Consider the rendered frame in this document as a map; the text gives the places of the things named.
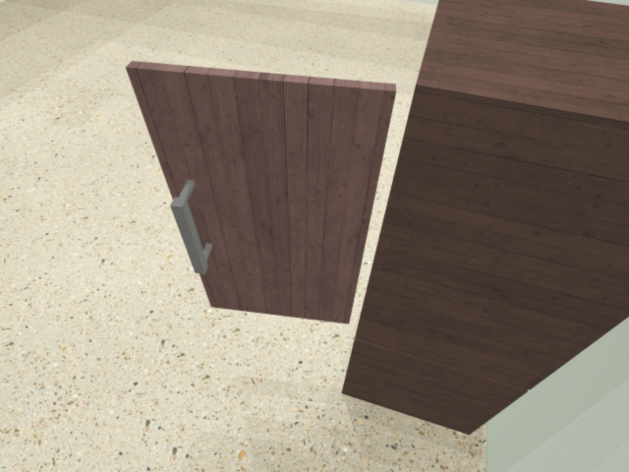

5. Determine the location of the handle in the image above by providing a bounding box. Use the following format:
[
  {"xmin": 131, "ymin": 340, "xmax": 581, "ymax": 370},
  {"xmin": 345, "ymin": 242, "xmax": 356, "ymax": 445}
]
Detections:
[{"xmin": 170, "ymin": 180, "xmax": 212, "ymax": 274}]

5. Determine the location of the cupboard door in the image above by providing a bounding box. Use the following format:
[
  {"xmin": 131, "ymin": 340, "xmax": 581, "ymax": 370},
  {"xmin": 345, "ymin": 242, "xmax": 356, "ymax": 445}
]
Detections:
[{"xmin": 126, "ymin": 61, "xmax": 396, "ymax": 324}]

